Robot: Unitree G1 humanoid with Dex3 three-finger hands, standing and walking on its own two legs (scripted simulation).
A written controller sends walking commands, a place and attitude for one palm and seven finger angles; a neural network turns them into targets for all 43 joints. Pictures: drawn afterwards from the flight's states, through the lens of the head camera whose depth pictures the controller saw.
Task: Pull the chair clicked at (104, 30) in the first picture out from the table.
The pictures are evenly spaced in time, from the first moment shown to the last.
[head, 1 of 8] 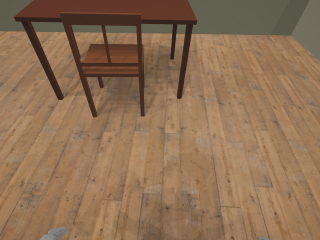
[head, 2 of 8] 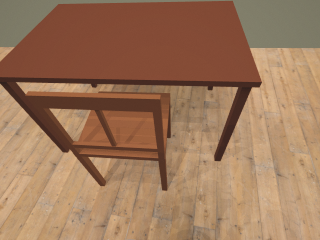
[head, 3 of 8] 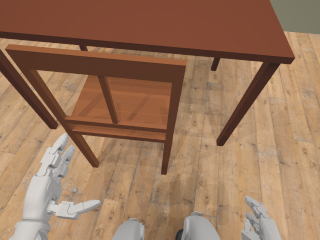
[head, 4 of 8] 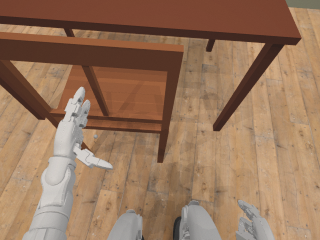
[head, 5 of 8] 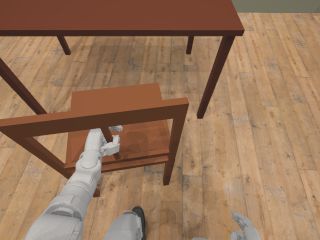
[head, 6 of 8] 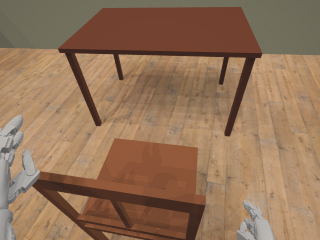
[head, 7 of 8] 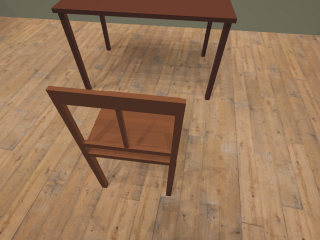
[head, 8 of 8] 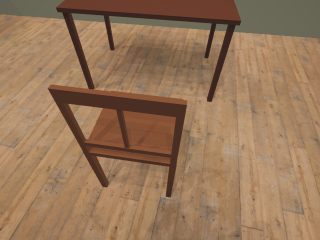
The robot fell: no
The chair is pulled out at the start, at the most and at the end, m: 0.00 0.67 0.66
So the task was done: yes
